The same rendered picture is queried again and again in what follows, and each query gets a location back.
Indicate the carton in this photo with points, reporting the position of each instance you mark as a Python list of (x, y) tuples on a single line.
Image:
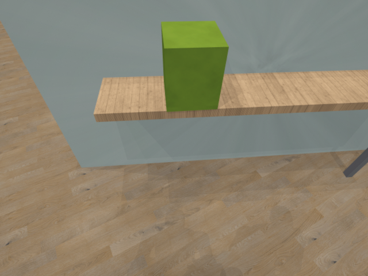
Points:
[(194, 59)]

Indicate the table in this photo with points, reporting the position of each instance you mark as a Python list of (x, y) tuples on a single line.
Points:
[(143, 97)]

